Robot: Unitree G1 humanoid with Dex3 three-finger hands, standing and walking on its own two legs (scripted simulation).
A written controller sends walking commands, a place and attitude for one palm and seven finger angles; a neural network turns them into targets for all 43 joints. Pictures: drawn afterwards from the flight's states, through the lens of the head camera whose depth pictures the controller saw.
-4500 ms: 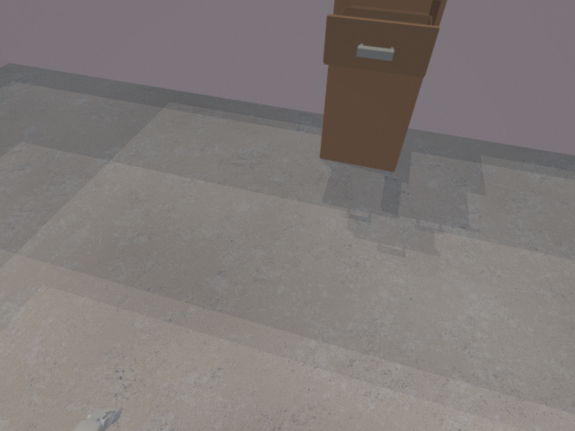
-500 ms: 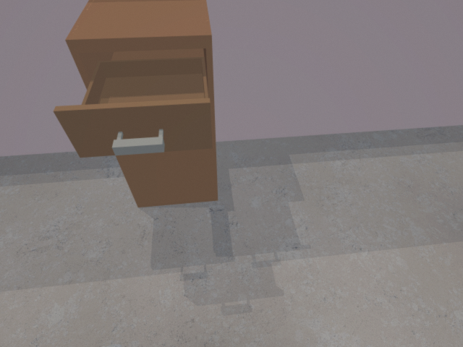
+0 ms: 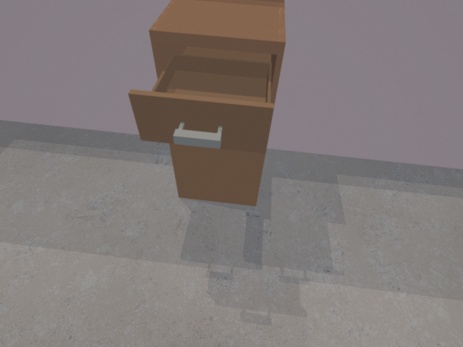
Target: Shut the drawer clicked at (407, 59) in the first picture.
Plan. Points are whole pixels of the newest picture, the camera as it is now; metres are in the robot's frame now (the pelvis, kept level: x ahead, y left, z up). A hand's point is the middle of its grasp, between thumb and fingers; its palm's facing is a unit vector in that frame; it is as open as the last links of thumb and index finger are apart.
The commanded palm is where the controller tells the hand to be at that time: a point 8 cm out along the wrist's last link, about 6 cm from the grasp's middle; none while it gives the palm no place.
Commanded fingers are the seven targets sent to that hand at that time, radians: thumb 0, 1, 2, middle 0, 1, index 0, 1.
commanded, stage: take the last steps up to it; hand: left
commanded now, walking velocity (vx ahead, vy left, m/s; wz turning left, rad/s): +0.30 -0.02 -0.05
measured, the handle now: (199, 133) +0.62 +0.16 -0.02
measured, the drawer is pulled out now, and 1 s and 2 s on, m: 0.28 0.28 0.28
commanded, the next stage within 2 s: come to a stop and stand still in 0.78 s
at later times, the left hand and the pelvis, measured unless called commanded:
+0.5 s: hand (176, 295) +0.25 +0.15 -0.17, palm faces -0.02 -0.98 -0.22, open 7.4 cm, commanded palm none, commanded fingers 0.00 0.90 0.90 -0.20 -0.30 -0.20 -0.30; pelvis +0.14 -0.04 -0.01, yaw -2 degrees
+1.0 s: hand (168, 297) +0.24 +0.17 -0.18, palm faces +0.04 -0.99 -0.12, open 7.4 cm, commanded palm none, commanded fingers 0.00 0.90 0.90 -0.20 -0.30 -0.20 -0.30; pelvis +0.27 +0.00 +0.01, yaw -2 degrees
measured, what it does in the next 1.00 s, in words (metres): walks ahead: right foot, then left foot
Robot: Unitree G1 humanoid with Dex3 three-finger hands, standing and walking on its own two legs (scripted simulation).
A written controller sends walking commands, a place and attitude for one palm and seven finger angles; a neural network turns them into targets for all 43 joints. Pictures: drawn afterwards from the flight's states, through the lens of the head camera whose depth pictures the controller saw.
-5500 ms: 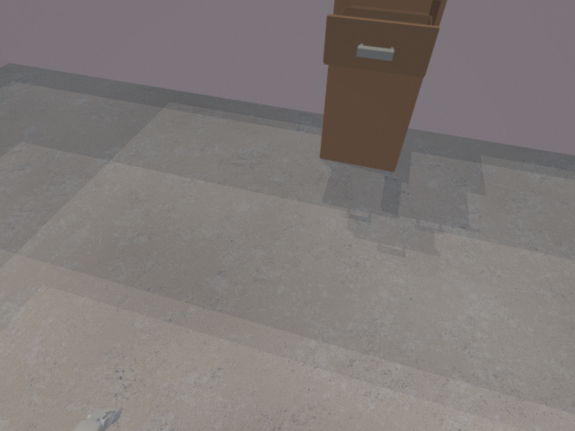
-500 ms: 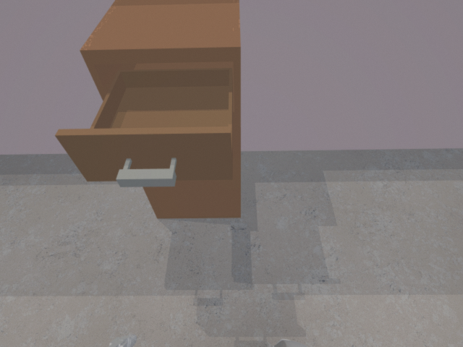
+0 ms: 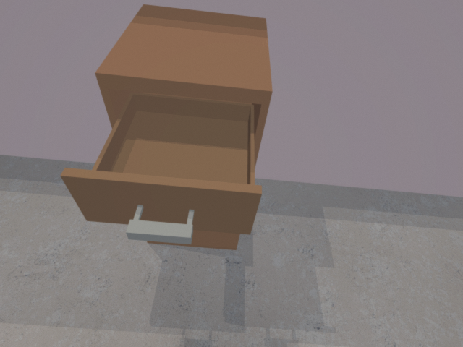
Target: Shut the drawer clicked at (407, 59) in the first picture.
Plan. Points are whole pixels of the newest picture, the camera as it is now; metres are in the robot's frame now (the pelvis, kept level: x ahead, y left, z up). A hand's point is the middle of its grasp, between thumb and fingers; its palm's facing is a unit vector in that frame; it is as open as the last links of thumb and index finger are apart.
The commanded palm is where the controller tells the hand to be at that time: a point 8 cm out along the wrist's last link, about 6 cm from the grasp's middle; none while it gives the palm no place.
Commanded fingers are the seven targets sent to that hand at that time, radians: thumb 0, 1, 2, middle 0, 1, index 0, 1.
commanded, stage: come to a stop and stand still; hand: left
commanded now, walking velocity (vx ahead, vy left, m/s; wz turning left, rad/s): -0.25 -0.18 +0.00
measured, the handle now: (163, 221) +0.34 +0.17 -0.02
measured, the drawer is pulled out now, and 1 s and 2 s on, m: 0.28 0.28 0.28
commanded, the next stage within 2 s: look again from close up in 1.14 s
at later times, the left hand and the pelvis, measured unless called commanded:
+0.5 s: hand out of the picture +0.04 +0.11 -0.15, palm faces +0.01 -0.96 -0.29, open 7.4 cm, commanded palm none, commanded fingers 0.00 0.90 0.90 -0.20 -0.30 -0.20 -0.30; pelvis -0.02 -0.08 +0.00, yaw -1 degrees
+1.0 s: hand out of the picture -0.10 +0.17 -0.18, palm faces +0.08 -0.98 -0.20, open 7.4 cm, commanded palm none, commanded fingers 0.00 0.90 0.90 -0.20 -0.30 -0.20 -0.30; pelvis -0.07 -0.02 +0.00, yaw +0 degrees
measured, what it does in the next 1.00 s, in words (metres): steps on the spot: right foot, then left foot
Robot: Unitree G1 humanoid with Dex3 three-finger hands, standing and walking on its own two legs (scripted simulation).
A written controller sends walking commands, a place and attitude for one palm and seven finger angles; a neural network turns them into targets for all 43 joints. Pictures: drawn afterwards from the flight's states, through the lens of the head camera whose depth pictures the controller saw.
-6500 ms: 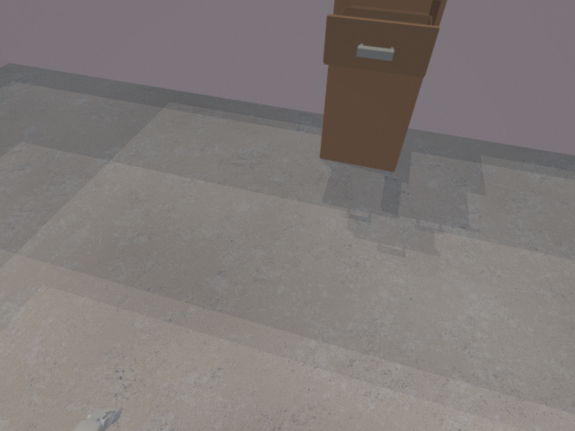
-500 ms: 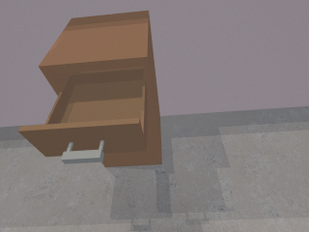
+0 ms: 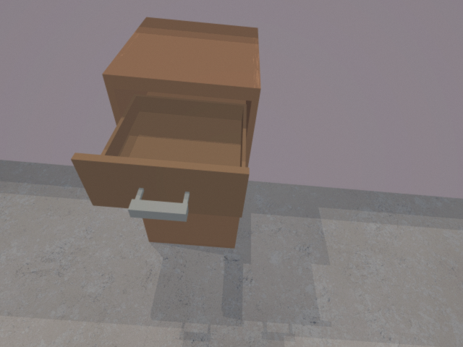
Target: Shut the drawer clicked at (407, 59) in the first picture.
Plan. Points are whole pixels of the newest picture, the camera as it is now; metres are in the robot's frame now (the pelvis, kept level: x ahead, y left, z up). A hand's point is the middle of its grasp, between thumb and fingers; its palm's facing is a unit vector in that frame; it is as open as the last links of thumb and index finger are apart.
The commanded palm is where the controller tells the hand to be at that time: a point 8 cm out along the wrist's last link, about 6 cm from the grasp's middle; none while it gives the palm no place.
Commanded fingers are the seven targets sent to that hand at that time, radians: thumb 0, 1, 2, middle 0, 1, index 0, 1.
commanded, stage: come to a stop and stand still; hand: left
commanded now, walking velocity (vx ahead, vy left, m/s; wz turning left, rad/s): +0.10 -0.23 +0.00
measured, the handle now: (161, 202) +0.41 +0.19 -0.03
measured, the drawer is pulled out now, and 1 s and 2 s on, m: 0.28 0.28 0.28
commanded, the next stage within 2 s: look again from close up in 0.14 s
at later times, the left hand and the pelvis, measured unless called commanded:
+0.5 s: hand out of the picture +0.09 +0.15 -0.18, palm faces +0.00 -0.97 -0.24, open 7.3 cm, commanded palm none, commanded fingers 0.00 0.90 0.90 -0.20 -0.30 -0.20 -0.30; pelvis +0.03 -0.03 -0.01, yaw -1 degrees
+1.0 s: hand out of the picture +0.03 +0.13 -0.18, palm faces +0.05 -0.98 -0.20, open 7.4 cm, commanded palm none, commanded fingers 0.00 0.90 0.90 -0.20 -0.30 -0.20 -0.30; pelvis +0.04 -0.05 -0.01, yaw +0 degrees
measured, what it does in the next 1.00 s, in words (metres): steps on the spot: right foot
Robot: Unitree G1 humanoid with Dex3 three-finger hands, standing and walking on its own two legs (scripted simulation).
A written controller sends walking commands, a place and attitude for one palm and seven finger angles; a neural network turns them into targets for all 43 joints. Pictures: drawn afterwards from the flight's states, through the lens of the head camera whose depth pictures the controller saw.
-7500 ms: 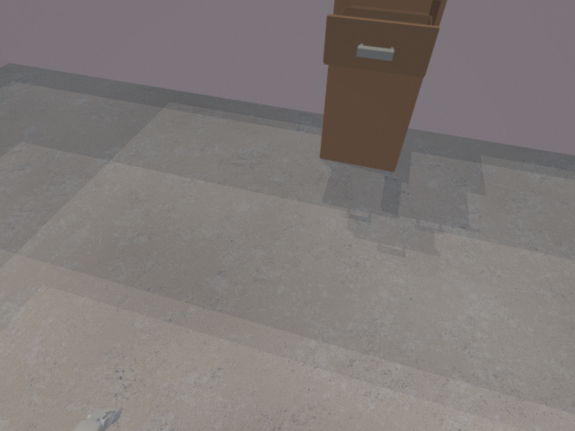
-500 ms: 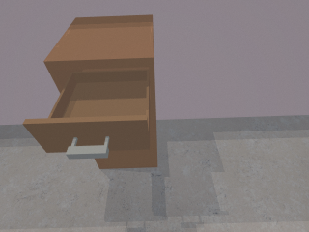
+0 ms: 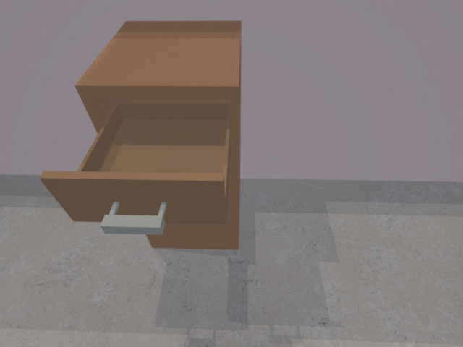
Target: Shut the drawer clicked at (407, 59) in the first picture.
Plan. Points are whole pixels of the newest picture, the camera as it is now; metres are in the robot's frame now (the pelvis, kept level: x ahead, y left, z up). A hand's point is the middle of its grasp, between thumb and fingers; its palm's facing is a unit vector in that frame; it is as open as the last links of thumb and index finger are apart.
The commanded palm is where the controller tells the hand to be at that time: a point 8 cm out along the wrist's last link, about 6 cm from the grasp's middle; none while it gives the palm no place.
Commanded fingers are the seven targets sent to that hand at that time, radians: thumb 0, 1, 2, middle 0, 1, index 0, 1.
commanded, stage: shuffle to correct the standing spot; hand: left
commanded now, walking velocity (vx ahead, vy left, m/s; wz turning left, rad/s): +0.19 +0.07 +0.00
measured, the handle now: (136, 215) +0.37 +0.23 -0.02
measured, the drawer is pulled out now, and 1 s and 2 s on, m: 0.28 0.28 0.28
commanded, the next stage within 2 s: come to a stop and stand still in 0.14 s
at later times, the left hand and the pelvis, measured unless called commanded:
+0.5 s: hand out of the picture +0.16 +0.18 -0.16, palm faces +0.03 -0.96 -0.27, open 7.3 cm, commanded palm none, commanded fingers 0.00 0.90 0.90 -0.20 -0.30 -0.20 -0.30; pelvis +0.07 -0.01 -0.01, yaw +2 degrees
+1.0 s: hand out of the picture +0.02 +0.18 -0.17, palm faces +0.10 -0.96 -0.25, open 7.3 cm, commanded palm none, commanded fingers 0.00 0.90 0.90 -0.20 -0.30 -0.20 -0.30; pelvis +0.02 -0.01 +0.00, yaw +1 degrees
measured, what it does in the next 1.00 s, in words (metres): steps on the spot: right foot, then left foot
